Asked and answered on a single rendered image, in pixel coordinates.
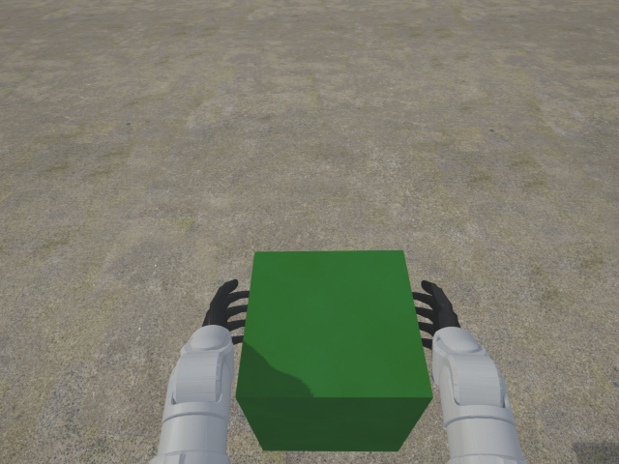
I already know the right robot hand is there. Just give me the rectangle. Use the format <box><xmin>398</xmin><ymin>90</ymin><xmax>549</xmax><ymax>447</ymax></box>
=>
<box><xmin>412</xmin><ymin>280</ymin><xmax>460</xmax><ymax>350</ymax></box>

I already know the left robot hand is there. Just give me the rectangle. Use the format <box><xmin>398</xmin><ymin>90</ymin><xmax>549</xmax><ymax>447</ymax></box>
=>
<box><xmin>202</xmin><ymin>279</ymin><xmax>250</xmax><ymax>345</ymax></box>

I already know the right robot forearm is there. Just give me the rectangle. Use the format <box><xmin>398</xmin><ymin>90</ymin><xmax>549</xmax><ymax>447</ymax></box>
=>
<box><xmin>431</xmin><ymin>327</ymin><xmax>530</xmax><ymax>464</ymax></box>

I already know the left robot forearm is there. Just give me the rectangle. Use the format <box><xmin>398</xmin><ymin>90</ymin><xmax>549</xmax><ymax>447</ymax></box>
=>
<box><xmin>149</xmin><ymin>325</ymin><xmax>235</xmax><ymax>464</ymax></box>

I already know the carton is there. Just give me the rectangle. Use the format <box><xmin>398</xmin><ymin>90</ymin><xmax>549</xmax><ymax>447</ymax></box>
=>
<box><xmin>235</xmin><ymin>250</ymin><xmax>433</xmax><ymax>451</ymax></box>

